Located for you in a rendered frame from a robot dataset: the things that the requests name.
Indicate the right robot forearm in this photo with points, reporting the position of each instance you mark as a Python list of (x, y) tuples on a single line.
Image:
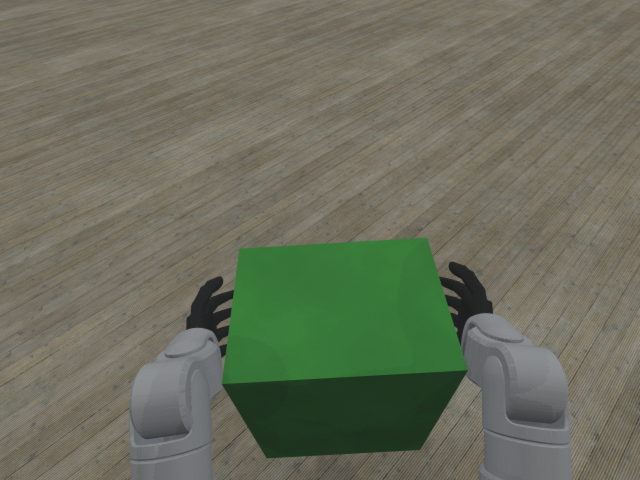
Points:
[(525, 409)]

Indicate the carton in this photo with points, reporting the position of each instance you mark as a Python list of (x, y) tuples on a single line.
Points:
[(341, 348)]

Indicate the robot left hand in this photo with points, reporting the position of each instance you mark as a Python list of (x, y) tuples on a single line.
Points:
[(203, 307)]

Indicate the robot right hand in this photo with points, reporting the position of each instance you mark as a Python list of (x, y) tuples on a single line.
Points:
[(473, 296)]

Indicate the left robot forearm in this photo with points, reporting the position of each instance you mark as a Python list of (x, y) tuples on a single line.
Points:
[(170, 428)]

